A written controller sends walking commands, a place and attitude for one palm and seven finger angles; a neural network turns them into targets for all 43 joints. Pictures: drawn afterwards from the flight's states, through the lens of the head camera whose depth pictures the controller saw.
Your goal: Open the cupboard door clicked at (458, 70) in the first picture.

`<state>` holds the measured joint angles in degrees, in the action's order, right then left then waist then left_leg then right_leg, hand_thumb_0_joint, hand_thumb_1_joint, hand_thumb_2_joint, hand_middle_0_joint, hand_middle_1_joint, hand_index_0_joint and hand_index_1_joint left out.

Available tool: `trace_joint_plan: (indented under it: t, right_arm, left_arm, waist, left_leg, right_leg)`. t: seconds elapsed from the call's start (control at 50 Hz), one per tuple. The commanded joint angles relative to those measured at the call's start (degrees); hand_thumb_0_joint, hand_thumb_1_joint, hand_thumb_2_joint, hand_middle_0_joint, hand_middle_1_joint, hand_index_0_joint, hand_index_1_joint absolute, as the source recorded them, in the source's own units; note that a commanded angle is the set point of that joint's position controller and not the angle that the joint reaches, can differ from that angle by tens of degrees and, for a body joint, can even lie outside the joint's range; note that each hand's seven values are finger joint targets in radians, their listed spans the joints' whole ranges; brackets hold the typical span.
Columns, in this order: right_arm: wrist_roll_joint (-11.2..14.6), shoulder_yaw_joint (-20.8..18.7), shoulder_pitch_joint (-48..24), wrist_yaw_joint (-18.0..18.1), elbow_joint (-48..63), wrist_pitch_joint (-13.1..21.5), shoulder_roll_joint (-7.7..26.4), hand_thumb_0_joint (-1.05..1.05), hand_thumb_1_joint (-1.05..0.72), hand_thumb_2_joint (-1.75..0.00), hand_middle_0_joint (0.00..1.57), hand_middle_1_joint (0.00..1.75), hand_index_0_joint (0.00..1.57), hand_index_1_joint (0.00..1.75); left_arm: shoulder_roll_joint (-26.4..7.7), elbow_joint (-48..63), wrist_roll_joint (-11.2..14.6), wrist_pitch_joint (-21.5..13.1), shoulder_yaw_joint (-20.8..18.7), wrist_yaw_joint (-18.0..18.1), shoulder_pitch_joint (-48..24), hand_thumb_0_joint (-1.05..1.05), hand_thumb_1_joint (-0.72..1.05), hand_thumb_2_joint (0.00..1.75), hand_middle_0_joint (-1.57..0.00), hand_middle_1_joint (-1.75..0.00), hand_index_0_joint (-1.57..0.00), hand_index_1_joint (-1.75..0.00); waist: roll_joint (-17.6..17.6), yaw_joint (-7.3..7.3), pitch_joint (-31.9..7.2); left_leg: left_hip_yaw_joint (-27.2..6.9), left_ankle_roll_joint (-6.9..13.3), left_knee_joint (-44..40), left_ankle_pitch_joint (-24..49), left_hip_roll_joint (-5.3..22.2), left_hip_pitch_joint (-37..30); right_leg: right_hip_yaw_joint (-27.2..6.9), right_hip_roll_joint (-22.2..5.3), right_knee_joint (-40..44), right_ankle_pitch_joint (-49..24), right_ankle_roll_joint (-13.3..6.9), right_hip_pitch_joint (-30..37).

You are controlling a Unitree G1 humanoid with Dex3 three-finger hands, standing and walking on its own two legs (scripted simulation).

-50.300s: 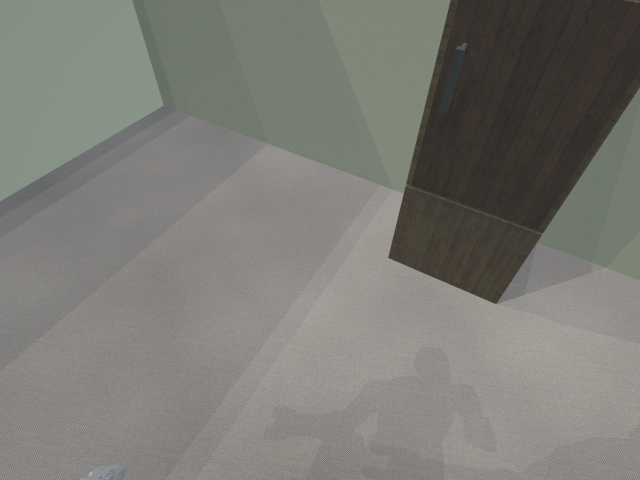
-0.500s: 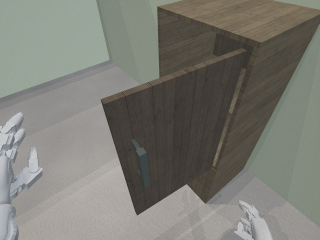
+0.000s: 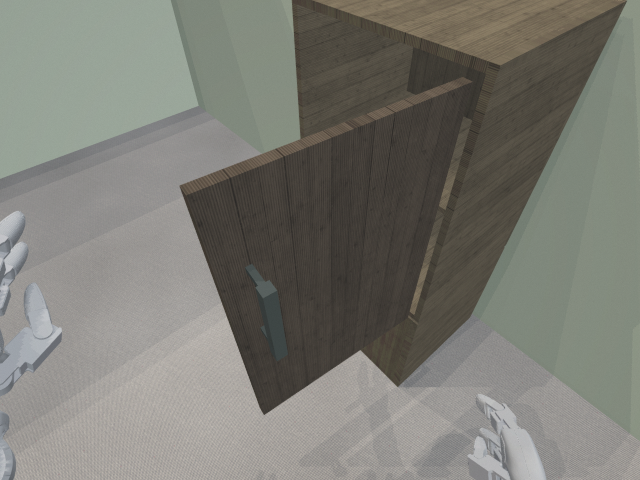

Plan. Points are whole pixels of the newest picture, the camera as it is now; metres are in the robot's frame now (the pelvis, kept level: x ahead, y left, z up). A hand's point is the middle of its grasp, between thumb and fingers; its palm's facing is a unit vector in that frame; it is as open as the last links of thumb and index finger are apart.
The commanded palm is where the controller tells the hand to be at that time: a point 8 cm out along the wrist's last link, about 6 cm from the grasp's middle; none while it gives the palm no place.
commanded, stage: step back with the hand held close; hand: left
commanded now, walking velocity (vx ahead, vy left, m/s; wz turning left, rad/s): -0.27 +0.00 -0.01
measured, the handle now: (266, 314) +0.32 +0.11 +0.03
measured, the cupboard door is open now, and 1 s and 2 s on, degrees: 84 84 84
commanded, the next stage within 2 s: stop stepping back and stand still in 1.10 s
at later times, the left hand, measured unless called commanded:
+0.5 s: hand (11, 409) +0.14 +0.28 +0.15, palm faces +0.44 -0.77 -0.47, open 7.4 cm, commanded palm +0.08 +0.32 +0.17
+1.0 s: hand out of the picture +0.06 +0.24 +0.15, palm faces +0.28 -0.82 -0.50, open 7.4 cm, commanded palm -0.01 +0.30 +0.17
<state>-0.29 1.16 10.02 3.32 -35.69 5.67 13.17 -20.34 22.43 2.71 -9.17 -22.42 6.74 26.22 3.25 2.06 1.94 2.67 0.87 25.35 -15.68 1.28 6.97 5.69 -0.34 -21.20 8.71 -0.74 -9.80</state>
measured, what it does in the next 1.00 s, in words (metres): walks backwards: right foot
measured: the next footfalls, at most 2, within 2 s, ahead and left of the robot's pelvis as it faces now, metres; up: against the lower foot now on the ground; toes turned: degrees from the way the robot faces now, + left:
right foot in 0.84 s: -0.15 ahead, -0.10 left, +0.00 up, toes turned +0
left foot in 1.14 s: -0.12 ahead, +0.10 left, +0.00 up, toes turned -1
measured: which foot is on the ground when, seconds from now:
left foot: down 0.00-0.96, up 0.98-1.00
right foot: down 0.00-0.60, up 0.62-0.82, down 0.84-1.00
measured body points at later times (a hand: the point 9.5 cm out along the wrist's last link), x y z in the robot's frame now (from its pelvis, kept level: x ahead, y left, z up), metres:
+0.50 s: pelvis -0.07 +0.02 -0.02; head -0.05 +0.03 +0.43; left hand +0.11 +0.32 +0.17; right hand +0.11 -0.22 -0.10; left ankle -0.02 +0.11 -0.74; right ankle +0.03 -0.11 -0.74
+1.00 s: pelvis -0.16 +0.00 -0.01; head -0.11 +0.01 +0.44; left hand +0.04 +0.28 +0.18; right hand +0.05 -0.22 -0.09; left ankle -0.04 +0.10 -0.74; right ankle -0.19 -0.10 -0.74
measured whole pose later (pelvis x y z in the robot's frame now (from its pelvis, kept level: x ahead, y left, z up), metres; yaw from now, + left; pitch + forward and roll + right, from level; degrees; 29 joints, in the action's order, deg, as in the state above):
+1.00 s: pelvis -0.16 +0.00 -0.01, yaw -1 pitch +2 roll -3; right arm 0.4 0.4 5.1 2.7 -34.4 5.5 10.9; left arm -26.0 32.6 3.4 -11.9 -22.8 6.3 32.0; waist 1.2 0.3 3.6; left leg 1.2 0.9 31.3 -8.3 2.3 27.9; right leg -0.1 4.6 -28.2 17.7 -1.6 -12.4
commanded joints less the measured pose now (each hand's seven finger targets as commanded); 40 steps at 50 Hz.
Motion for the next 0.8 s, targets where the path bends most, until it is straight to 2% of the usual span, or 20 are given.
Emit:
trace_joint_plan:
  t: [0.0, 0.06, 0.08, 0.16, 0.18, 0.26, 0.3, 0.36, 0.4, 0.46, 0.5, 0.54, 0.56, 0.58, 0.6, 0.62, 0.64, 0.66, 0.72, 0.78]
  right_arm:
    - [0.14, -3.33, -5.20, 0.89, 10.11, 0.78, 6.96, 0.00, -0.90, -0.90, 0.20, 0.30, 0.20, 0.30]
    - [0.43, -3.99, -5.16, 1.11, 11.42, -0.33, 7.00, 0.00, -0.90, -0.90, 0.20, 0.30, 0.20, 0.30]
    - [0.46, -4.08, -5.64, 1.37, 11.42, -0.53, 6.97, 0.00, -0.90, -0.90, 0.20, 0.30, 0.20, 0.30]
    - [0.66, -4.30, -5.13, 1.66, 12.57, -0.84, 6.69, 0.00, -0.90, -0.90, 0.20, 0.30, 0.20, 0.30]
    - [0.55, -4.38, -5.55, 1.84, 12.58, -0.68, 6.94, 0.00, -0.90, -0.90, 0.20, 0.30, 0.20, 0.30]
    - [0.40, -4.30, -4.74, 1.88, 13.25, -0.07, 7.26, 0.00, -0.90, -0.90, 0.20, 0.30, 0.20, 0.30]
    - [0.47, -4.29, -4.36, 1.87, 13.33, 0.40, 7.22, 0.00, -0.90, -0.90, 0.20, 0.30, 0.20, 0.30]
    - [0.53, -4.37, -3.31, 1.82, 13.23, 0.87, 7.39, 0.00, -0.90, -0.90, 0.20, 0.30, 0.20, 0.30]
    - [0.48, -4.31, -2.93, 1.76, 12.99, 1.07, 7.17, 0.00, -0.90, -0.90, 0.20, 0.30, 0.20, 0.30]
    - [0.39, -4.12, -2.12, 1.48, 12.13, 1.35, 6.78, 0.00, -0.90, -0.90, 0.20, 0.30, 0.20, 0.30]
    - [0.15, -3.59, -2.13, 1.58, 11.37, 1.37, 6.42, 0.00, -0.90, -0.90, 0.20, 0.30, 0.20, 0.30]
    - [0.10, -3.52, -2.76, 1.92, 11.72, 1.40, 6.96, 0.00, -0.90, -0.90, 0.20, 0.30, 0.20, 0.30]
    - [0.02, -3.56, -2.92, 2.12, 12.17, 1.67, 7.61, 0.00, -0.90, -0.90, 0.20, 0.30, 0.20, 0.30]
    - [-0.07, -3.91, -3.73, 2.44, 12.53, 2.11, 8.31, 0.00, -0.90, -0.90, 0.20, 0.30, 0.20, 0.30]
    - [-0.27, -4.18, -3.30, 2.50, 12.51, 2.53, 7.38, 0.00, -0.90, -0.90, 0.20, 0.30, 0.20, 0.30]
    - [-0.22, -4.44, -2.94, 2.23, 12.53, 3.05, 6.45, 0.00, -0.90, -0.90, 0.20, 0.30, 0.20, 0.30]
    - [-0.46, -4.62, -2.98, 1.89, 12.14, 3.61, 6.39, 0.00, -0.90, -0.90, 0.20, 0.30, 0.20, 0.30]
    - [-0.56, -4.66, -2.77, 1.58, 11.37, 4.19, 6.14, 0.00, -0.90, -0.90, 0.20, 0.30, 0.20, 0.30]
    - [-0.97, -4.32, -2.17, 0.71, 8.72, 5.27, 6.29, 0.00, -0.90, -0.90, 0.20, 0.30, 0.20, 0.30]
    - [-1.38, -4.13, -2.95, 0.18, 6.77, 5.42, 6.92, 0.00, -0.90, -0.90, 0.20, 0.30, 0.20, 0.30]
  left_arm:
    - [-10.36, 12.12, -0.17, -3.59, -6.16, 0.79, 3.48, 0.00, 0.90, 0.90, -0.20, -0.30, -0.20, -0.30]
    - [-12.28, 14.92, -0.21, -3.50, -7.99, 1.27, 4.58, 0.00, 0.90, 0.90, -0.20, -0.30, -0.20, -0.30]
    - [-13.54, 15.70, -0.24, -3.53, -9.04, 1.58, 4.31, 0.00, 0.90, 0.90, -0.20, -0.30, -0.20, -0.30]
    - [-13.61, 17.74, -0.31, -3.78, -9.54, 2.12, 5.71, 0.00, 0.90, 0.90, -0.20, -0.30, -0.20, -0.30]
    - [-14.02, 18.85, -0.43, -3.92, -9.86, 2.27, 5.22, 0.00, 0.90, 0.90, -0.20, -0.30, -0.20, -0.30]
    - [-13.11, 19.17, -1.10, -4.40, -9.92, 2.54, 5.28, 0.00, 0.90, 0.90, -0.20, -0.30, -0.20, -0.30]
    - [-12.25, 19.03, -1.41, -4.60, -9.38, 2.63, 4.42, 0.00, 0.90, 0.90, -0.20, -0.30, -0.20, -0.30]
    - [-12.08, 18.35, -1.89, -4.99, -9.16, 2.86, 2.57, 0.00, 0.90, 0.90, -0.20, -0.30, -0.20, -0.30]
    - [-12.40, 18.11, -2.10, -5.22, -9.14, 3.09, 1.65, 0.00, 0.90, 0.90, -0.20, -0.30, -0.20, -0.30]
    - [-13.14, 19.23, -1.82, -5.79, -9.09, 3.56, 0.67, 0.00, 0.90, 0.90, -0.20, -0.30, -0.20, -0.30]
    - [-13.52, 20.29, -1.44, -6.08, -9.20, 4.09, 0.96, 0.00, 0.90, 0.90, -0.20, -0.30, -0.20, -0.30]
    - [-13.85, 20.78, -1.36, -6.36, -9.97, 4.38, 2.05, 0.00, 0.90, 0.90, -0.20, -0.30, -0.20, -0.30]
    - [-13.80, 21.93, -1.62, -6.76, -10.52, 4.45, 2.11, 0.00, 0.90, 0.90, -0.20, -0.30, -0.20, -0.30]
    - [-14.24, 23.09, -2.26, -7.03, -11.71, 4.44, 1.85, 0.00, 0.90, 0.90, -0.20, -0.30, -0.20, -0.30]
    - [-14.26, 22.80, -2.74, -7.19, -12.55, 4.41, 2.46, 0.00, 0.90, 0.90, -0.20, -0.30, -0.20, -0.30]
    - [-14.06, 22.45, -2.61, -7.07, -11.89, 4.10, 2.66, 0.00, 0.90, 0.90, -0.20, -0.30, -0.20, -0.30]
    - [-13.67, 22.51, -2.65, -7.10, -11.58, 4.00, 2.24, 0.00, 0.90, 0.90, -0.20, -0.30, -0.20, -0.30]
    - [-13.39, 21.09, -2.42, -7.25, -11.62, 4.00, 3.54, 0.00, 0.90, 0.90, -0.20, -0.30, -0.20, -0.30]
    - [-11.04, 18.98, -1.13, -6.89, -8.34, 3.44, 5.82, 0.00, 0.90, 0.90, -0.20, -0.30, -0.20, -0.30]
    - [-11.26, 19.61, -0.79, -6.64, -6.78, 2.70, 3.39, 0.00, 0.90, 0.90, -0.20, -0.30, -0.20, -0.30]
  waist:
    - [-1.25, -1.23, -8.63]
    - [-3.07, -1.33, -11.00]
    - [-2.00, -1.17, -11.24]
    - [-1.48, -1.34, -10.98]
    - [0.79, -1.14, -10.71]
    - [2.39, -1.03, -8.05]
    - [2.87, -1.19, -6.66]
    - [-0.76, -1.86, -4.48]
    - [-3.83, -2.24, -3.57]
    - [-8.44, -2.55, -4.46]
    - [-6.64, -2.71, -5.47]
    - [-1.97, -2.60, -4.77]
    - [3.58, -2.51, -4.73]
    - [10.91, -1.95, -4.90]
    - [12.18, -1.43, -6.09]
    - [9.53, -1.71, -7.08]
    - [7.27, -1.86, -5.95]
    - [5.64, -1.73, -5.60]
    - [7.11, -2.13, -6.62]
    - [8.97, -1.65, -9.71]
  left_leg:
    - [-3.36, 0.57, -3.28, 14.10, 2.49, 4.76]
    - [-3.75, 0.46, -2.06, 17.55, 3.07, 6.75]
    - [-4.02, 0.37, -2.05, 17.67, 3.02, 7.48]
    - [-4.82, 0.69, -1.88, 16.02, 3.81, 10.63]
    - [-5.71, 0.93, -2.43, 14.51, 4.00, 12.47]
    - [-7.87, 2.79, -6.41, 4.57, 6.66, 21.93]
    - [-7.98, 3.56, -6.91, -2.05, 7.18, 26.36]
    - [-7.47, 3.99, -4.61, -12.82, 5.97, 30.69]
    - [-6.61, 3.54, -0.77, -16.92, 3.99, 28.62]
    - [-4.93, 2.02, 8.49, -14.75, 0.83, 19.63]
    - [-5.21, 1.45, 9.05, -11.89, 0.84, 14.56]
    - [-8.49, 2.39, 1.95, -15.73, 3.28, 18.22]
    - [-12.21, 3.62, -4.91, -20.50, 6.32, 24.74]
    - [-18.45, 5.41, -13.92, -26.09, 11.26, 33.11]
    - [-21.57, 6.63, -17.50, -25.48, 14.89, 35.29]
    - [-21.06, 6.94, -15.93, -18.40, 15.42, 30.40]
    - [-19.71, 7.45, -13.41, -11.99, 15.24, 27.85]
    - [-18.30, 7.60, -11.31, -5.80, 14.90, 24.38]
    - [-16.36, 5.97, -8.30, 12.28, 13.24, 11.09]
    - [-14.59, 4.69, -6.30, 26.25, 12.22, 2.94]
  right_leg:
    - [-6.98, -4.92, 0.03, -13.03, -0.12, 5.02]
    - [-7.09, -4.72, -3.00, -17.88, 0.10, 6.14]
    - [-6.97, -5.08, -3.77, -18.66, -0.08, 6.37]
    - [-7.37, -4.68, -6.77, -18.44, 0.10, 5.36]
    - [-7.27, -4.57, -7.55, -16.78, 0.03, 5.80]
    - [-6.55, -2.53, -13.39, -9.87, 1.09, 8.10]
    - [-7.02, -2.62, -15.04, -8.01, 1.15, 9.10]
    - [-9.80, -4.08, -13.46, -3.68, 0.63, 7.18]
    - [-13.05, -6.03, -7.98, 4.07, -0.27, 1.75]
    - [-17.14, -10.05, 1.66, 17.78, -2.45, -9.64]
    - [-14.63, -10.92, 1.97, 18.77, -3.01, -13.85]
    - [-11.21, -7.25, -2.42, 19.50, -1.03, -11.89]
    - [-8.87, -4.24, -8.81, 18.03, 0.28, -6.21]
    - [-5.89, 0.10, -19.90, 12.01, 1.69, 2.61]
    - [-4.76, 2.44, -28.41, 7.82, 2.16, 6.51]
    - [-6.00, 2.30, -31.29, 9.52, 1.84, 3.18]
    - [-6.82, 2.38, -30.97, 12.38, 1.60, 0.47]
    - [-7.02, 2.05, -28.07, 14.16, 1.35, -1.62]
    - [-5.63, 2.35, -15.86, 15.54, 1.03, -6.28]
    - [-6.18, 2.45, -7.03, 8.75, 0.59, -4.85]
